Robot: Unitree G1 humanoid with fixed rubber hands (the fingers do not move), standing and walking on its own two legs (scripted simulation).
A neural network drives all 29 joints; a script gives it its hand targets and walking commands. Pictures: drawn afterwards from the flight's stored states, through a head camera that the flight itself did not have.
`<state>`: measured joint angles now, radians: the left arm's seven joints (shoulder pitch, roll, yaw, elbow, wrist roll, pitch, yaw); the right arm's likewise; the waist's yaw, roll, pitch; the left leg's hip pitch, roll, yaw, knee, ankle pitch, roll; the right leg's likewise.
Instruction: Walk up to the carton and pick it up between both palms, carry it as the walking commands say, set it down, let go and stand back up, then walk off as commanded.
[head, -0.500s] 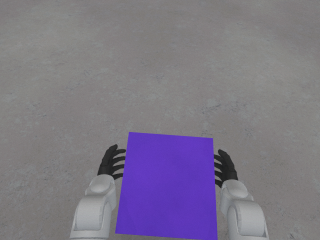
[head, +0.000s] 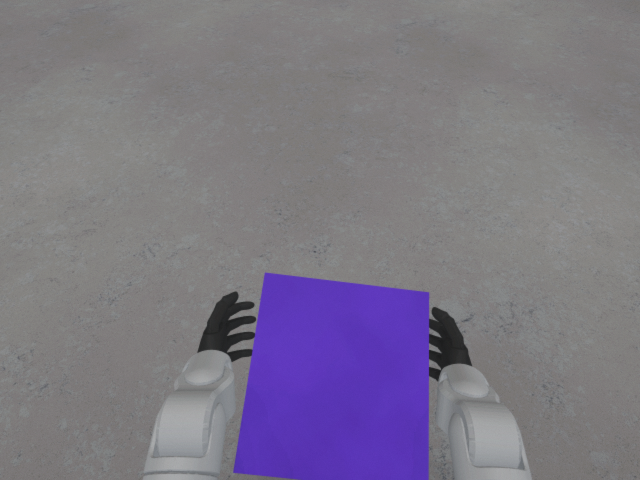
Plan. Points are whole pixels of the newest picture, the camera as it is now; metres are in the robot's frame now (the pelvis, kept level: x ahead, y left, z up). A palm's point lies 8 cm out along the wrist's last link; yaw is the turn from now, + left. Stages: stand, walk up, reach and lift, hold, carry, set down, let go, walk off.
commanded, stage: carry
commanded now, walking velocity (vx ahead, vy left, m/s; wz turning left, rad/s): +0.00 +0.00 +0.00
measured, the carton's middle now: (328, 376) +0.29 -0.02 -0.07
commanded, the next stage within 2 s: none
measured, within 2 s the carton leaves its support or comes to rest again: neither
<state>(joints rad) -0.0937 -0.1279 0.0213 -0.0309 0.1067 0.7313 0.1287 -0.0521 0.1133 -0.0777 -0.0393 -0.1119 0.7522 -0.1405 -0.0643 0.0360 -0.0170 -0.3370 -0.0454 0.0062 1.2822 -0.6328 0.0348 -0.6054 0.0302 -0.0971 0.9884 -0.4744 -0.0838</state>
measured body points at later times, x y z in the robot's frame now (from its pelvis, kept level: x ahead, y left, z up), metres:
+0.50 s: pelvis +0.40 +0.02 +0.01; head +0.42 +0.01 +0.46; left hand +0.69 +0.14 +0.03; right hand +0.66 -0.15 +0.02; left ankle +0.28 +0.09 -0.67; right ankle +0.43 -0.08 -0.68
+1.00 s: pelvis +0.72 +0.04 +0.02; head +0.74 +0.04 +0.47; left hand +1.01 +0.17 +0.03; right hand +0.99 -0.12 +0.02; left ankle +0.64 +0.09 -0.67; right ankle +0.68 -0.08 -0.67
